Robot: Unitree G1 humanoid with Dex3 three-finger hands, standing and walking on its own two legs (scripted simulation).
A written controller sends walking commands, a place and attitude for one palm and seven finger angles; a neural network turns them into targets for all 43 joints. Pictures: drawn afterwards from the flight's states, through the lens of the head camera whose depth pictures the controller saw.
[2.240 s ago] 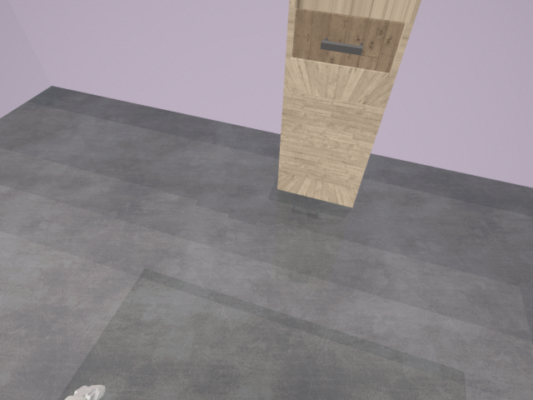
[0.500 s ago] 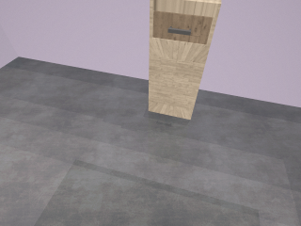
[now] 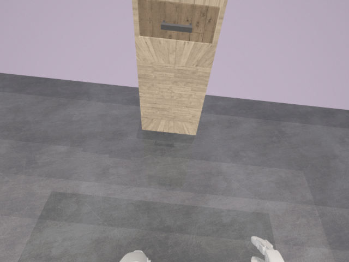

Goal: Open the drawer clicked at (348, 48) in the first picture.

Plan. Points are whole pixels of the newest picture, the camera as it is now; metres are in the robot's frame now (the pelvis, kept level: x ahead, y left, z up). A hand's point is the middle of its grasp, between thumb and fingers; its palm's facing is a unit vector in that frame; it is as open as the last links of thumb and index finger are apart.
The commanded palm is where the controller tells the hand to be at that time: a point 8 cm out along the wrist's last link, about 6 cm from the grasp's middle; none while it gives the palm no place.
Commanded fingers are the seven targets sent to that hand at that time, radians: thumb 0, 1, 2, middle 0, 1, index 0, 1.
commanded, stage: walk to a spot facing it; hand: left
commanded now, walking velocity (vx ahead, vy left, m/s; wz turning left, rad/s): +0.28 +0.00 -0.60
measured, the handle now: (176, 25) +1.03 +0.11 +0.05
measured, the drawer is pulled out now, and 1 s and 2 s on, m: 0.00 0.00 0.00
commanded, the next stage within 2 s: turn to face it in 1.88 s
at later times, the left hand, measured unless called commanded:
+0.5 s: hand (148, 181) +0.35 +0.12 -0.14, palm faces -0.37 -0.89 -0.26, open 7.4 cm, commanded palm none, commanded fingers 0.00 0.90 0.90 -0.20 -0.30 -0.20 -0.30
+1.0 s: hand (135, 176) +0.37 +0.16 -0.15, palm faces -0.52 -0.83 -0.19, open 7.4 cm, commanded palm none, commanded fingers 0.00 0.90 0.90 -0.20 -0.30 -0.20 -0.30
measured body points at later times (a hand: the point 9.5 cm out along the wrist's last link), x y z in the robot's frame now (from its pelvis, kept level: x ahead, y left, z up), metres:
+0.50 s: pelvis +0.13 -0.01 +0.00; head +0.17 -0.04 +0.44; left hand +0.37 +0.16 -0.12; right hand +0.00 -0.24 -0.16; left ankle +0.10 +0.13 -0.68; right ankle +0.17 -0.13 -0.72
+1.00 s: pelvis +0.20 +0.03 +0.02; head +0.24 +0.04 +0.47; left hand +0.40 +0.20 -0.13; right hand +0.13 -0.22 -0.10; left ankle +0.26 +0.10 -0.72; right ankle +0.10 -0.07 -0.62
